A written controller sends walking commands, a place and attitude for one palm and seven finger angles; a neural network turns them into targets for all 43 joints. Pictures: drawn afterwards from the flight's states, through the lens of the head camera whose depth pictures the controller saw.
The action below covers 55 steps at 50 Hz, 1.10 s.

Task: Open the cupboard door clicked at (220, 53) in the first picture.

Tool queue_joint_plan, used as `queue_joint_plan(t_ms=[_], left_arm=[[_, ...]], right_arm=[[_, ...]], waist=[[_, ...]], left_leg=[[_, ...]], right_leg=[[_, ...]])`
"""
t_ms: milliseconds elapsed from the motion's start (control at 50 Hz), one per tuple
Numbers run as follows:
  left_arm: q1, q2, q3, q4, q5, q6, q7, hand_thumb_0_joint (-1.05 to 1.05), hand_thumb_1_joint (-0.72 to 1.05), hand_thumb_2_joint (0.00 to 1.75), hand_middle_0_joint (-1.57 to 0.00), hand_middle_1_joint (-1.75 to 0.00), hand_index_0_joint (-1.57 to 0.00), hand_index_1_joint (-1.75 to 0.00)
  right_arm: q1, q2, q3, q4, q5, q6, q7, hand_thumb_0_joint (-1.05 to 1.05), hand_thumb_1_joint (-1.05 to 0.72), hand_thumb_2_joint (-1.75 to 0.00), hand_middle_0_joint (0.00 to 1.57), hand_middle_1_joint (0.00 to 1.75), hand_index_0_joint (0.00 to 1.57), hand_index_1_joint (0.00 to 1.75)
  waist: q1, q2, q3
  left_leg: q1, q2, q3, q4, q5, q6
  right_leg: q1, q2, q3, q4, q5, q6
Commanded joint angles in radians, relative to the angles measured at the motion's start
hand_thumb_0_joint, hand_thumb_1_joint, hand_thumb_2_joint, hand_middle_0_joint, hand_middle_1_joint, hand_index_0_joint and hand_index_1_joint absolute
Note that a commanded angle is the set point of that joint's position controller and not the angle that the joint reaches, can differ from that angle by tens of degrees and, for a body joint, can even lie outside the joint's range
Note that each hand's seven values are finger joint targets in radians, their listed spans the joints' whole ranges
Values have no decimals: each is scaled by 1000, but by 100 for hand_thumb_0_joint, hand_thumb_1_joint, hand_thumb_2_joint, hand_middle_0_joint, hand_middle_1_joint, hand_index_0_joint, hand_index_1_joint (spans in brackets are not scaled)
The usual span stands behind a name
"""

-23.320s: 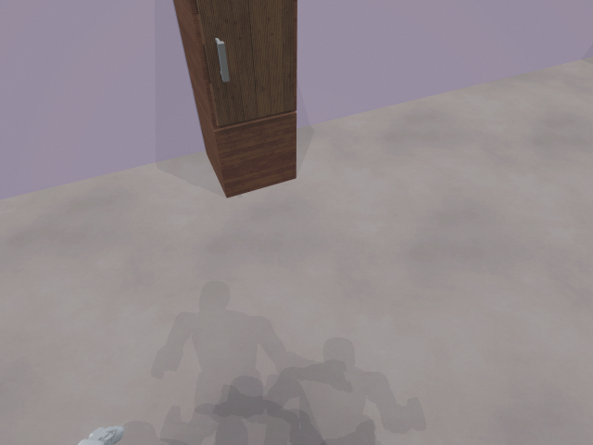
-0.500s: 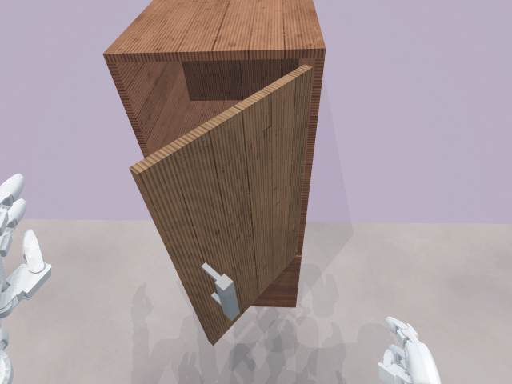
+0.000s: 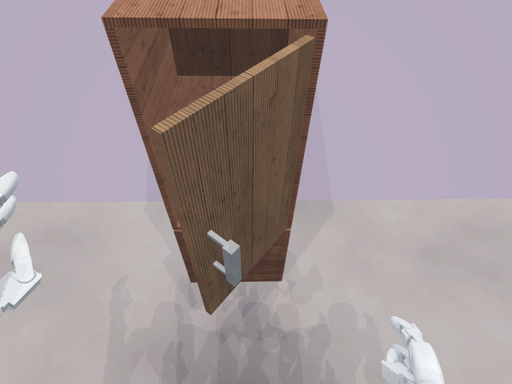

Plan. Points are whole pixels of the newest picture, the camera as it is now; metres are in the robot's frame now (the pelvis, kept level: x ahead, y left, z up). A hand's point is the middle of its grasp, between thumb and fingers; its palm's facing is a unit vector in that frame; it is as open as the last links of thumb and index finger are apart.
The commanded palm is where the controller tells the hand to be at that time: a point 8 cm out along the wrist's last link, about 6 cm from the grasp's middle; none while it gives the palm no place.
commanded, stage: step back with the hand held close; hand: left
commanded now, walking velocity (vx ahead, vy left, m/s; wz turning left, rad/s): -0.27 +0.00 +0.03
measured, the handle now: (224, 258) +0.35 +0.08 -0.07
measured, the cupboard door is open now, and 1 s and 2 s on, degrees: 50 50 50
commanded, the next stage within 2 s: stop stepping back and stand still in 0.48 s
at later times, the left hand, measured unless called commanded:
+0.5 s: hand out of the picture +0.11 +0.29 +0.16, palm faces +0.45 -0.77 -0.45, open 7.4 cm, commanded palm +0.03 +0.32 +0.18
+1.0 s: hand out of the picture +0.01 +0.24 +0.17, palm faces +0.47 -0.78 -0.41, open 7.4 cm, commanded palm -0.06 +0.27 +0.18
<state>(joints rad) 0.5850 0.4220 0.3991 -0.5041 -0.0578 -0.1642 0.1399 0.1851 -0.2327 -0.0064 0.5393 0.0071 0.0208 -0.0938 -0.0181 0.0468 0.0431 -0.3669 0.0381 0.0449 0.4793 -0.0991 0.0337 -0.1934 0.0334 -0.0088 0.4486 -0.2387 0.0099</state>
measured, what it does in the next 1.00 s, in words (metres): walks backwards: left foot, then right foot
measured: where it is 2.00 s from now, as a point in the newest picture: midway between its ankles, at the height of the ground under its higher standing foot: outside the picture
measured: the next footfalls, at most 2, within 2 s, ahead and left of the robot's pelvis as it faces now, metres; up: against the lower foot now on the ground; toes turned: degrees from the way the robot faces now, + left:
left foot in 0.38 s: +0.02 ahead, +0.10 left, +0.00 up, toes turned +3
right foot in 0.74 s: -0.23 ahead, -0.11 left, +0.00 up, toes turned -1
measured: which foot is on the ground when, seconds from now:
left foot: down 0.00-0.24, up 0.26-0.36, down 0.38-0.74, up 0.76-0.84, down 0.86-1.00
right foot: down 0.00-0.42, up 0.44-0.72, down 0.74-1.00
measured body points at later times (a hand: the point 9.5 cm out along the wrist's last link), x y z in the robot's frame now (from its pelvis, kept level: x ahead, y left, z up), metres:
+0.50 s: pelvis -0.10 +0.01 +0.00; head -0.07 +0.03 +0.44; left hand +0.08 +0.33 +0.19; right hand +0.10 -0.21 -0.08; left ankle -0.02 +0.10 -0.74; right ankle -0.09 -0.11 -0.71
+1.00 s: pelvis -0.20 -0.03 -0.01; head -0.23 -0.04 +0.44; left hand -0.02 +0.28 +0.19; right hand -0.08 -0.29 -0.11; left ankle -0.12 +0.09 -0.74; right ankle -0.29 -0.11 -0.72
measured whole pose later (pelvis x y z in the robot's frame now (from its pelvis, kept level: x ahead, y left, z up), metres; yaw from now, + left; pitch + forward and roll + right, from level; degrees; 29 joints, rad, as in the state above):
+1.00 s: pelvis -0.20 -0.03 -0.01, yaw -1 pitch -2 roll +1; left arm 0.47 0.39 0.41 -0.36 -0.05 -0.16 0.16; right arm 0.28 -0.25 -0.01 0.68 0.01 -0.07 -0.08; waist -0.03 0.00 -0.05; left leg -0.35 -0.01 0.05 0.56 -0.18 0.02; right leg -0.14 0.03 -0.02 0.71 -0.46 0.02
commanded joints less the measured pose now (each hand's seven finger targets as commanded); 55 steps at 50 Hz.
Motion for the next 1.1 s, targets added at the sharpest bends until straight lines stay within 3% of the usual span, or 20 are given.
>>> queue_joint_plan(t_ms=[0,60,140,220,260,320,360,400,480,620,660,720,740,780,840,920,940,1000,1060,1080], left_arm=[[-53,190,157,-227,12,-84,36,0,90,90,-20,-30,-20,-30],[-74,189,184,-237,26,-92,35,0,90,90,-20,-30,-20,-30],[-11,187,184,-264,9,-97,27,0,90,90,-20,-30,-20,-30],[-23,179,141,-236,-13,-99,36,0,90,90,-20,-30,-20,-30],[-67,181,130,-218,3,-84,44,0,90,90,-20,-30,-20,-30],[-142,192,113,-203,10,-65,46,0,90,90,-20,-30,-20,-30],[-226,216,119,-245,17,-73,44,0,90,90,-20,-30,-20,-30],[-158,196,129,-164,12,-82,40,0,90,90,-20,-30,-20,-30],[-96,181,154,-275,3,-83,31,0,90,90,-20,-30,-20,-30],[55,178,171,-326,-29,-53,38,0,90,90,-20,-30,-20,-30],[76,218,199,-327,-25,-51,37,0,90,90,-20,-30,-20,-30],[40,268,238,-298,-35,-71,42,0,90,90,-20,-30,-20,-30],[1,297,265,-307,-35,-78,55,0,90,90,-20,-30,-20,-30],[-20,203,181,-202,-27,-53,49,0,90,90,-20,-30,-20,-30],[-87,189,148,-113,-6,-54,46,0,90,90,-20,-30,-20,-30],[-178,184,106,-61,13,-65,36,0,90,90,-20,-30,-20,-30],[-179,170,90,-81,9,-67,29,0,90,90,-20,-30,-20,-30],[-109,170,121,-88,27,-59,28,0,90,90,-20,-30,-20,-30],[-81,216,153,-177,24,-87,29,0,90,90,-20,-30,-20,-30],[-88,199,143,-196,20,-99,28,0,90,90,-20,-30,-20,-30]], right_arm=[[-105,-130,-45,-162,-7,-74,-10,0,-90,-90,20,30,20,30],[-115,-136,-51,-166,-12,-93,-11,0,-90,-90,20,30,20,30],[-97,-114,-56,-153,-11,-118,10,0,-90,-90,20,30,20,30],[-56,-96,-64,-89,1,-106,31,0,-90,-90,20,30,20,30],[-61,-95,-71,-72,-2,-104,21,0,-90,-90,20,30,20,30],[-99,-81,-35,-73,-12,-94,-1,0,-90,-90,20,30,20,30],[-152,-125,-44,-82,-13,-100,-19,0,-90,-90,20,30,20,30],[-71,-101,-51,-69,-16,-118,2,0,-90,-90,20,30,20,30],[-92,-97,-60,-85,-39,-144,30,0,-90,-90,20,30,20,30],[-85,-95,-46,-97,-19,-157,46,0,-90,-90,20,30,20,30],[-69,-91,-47,-94,-21,-153,38,0,-90,-90,20,30,20,30],[-57,-81,-39,-52,-25,-126,35,0,-90,-90,20,30,20,30],[-68,-82,-30,-52,-27,-131,35,0,-90,-90,20,30,20,30],[-65,-90,-43,-60,5,-145,29,0,-90,-90,20,30,20,30],[-49,-101,-33,-35,8,-148,11,0,-90,-90,20,30,20,30],[-14,-118,-31,-27,2,-154,13,0,-90,-90,20,30,20,30],[-40,-112,-32,-31,-1,-158,18,0,-90,-90,20,30,20,30],[-85,-108,-42,-73,3,-158,16,0,-90,-90,20,30,20,30],[-69,-106,-66,-72,-4,-132,37,0,-90,-90,20,30,20,30],[-65,-118,-72,-59,-8,-145,39,0,-90,-90,20,30,20,30]], waist=[[14,125,-64],[32,216,-100],[31,128,-146],[4,-205,-199],[2,-236,-196],[-9,-113,-81],[16,123,-82],[26,64,-183],[26,155,-189],[18,220,-230],[14,174,-236],[5,-133,-189],[10,-115,-202],[11,-226,-191],[-11,-105,-156],[-6,94,-162],[6,105,-106],[24,86,83],[31,-241,51],[11,-193,94]], left_leg=[[-44,94,-162,-232,-443,16],[-280,159,-249,-362,-639,53],[-142,108,-171,-225,-474,28],[199,-39,-24,268,-157,-52],[144,-53,-49,398,-235,-51],[126,-16,-57,14,-91,-39],[134,144,-207,-115,338,9],[213,238,-223,-112,499,63],[-49,297,-304,-238,-15,149],[30,140,-181,-344,-444,15],[49,38,-83,-259,-410,-60],[176,-21,-29,291,-121,-57],[89,-8,-27,335,-128,-49],[-23,-14,-40,288,-116,-37],[175,-47,21,57,112,16],[308,143,-272,10,309,168],[173,175,-336,-99,84,156],[-293,86,-183,-212,-566,36],[-238,-80,-36,594,-323,-49],[-248,-55,-88,704,-238,-52]], right_leg=[[-5,15,10,-26,-136,-1],[218,68,-25,185,-82,-1],[98,36,17,66,-100,-34],[-267,-231,297,-198,87,-109],[-245,-280,283,-151,306,-146],[-186,-167,164,-25,397,-60],[-155,-13,61,117,184,12],[-140,16,72,250,-106,0],[-59,27,97,573,-216,-5],[49,78,-99,133,-306,-29],[116,67,-110,-125,-246,-57],[-200,-279,222,-284,-51,-155],[-120,-320,199,-226,194,-163],[53,-250,165,-93,447,-106],[47,-172,44,75,706,0],[-186,-41,3,306,117,76],[-146,-26,11,283,-211,41],[113,-25,-21,27,-286,-37],[-185,-402,547,-370,-565,-185],[-228,-388,515,-371,-423,-163]])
